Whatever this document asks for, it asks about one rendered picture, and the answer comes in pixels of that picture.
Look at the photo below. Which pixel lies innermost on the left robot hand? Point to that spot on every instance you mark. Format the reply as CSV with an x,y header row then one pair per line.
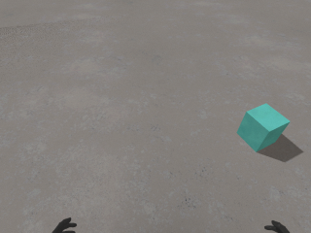
x,y
64,225

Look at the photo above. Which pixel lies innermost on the right robot hand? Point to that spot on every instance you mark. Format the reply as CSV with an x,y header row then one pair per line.
x,y
278,227

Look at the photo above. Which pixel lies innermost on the carton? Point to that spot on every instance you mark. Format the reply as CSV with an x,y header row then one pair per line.
x,y
261,127

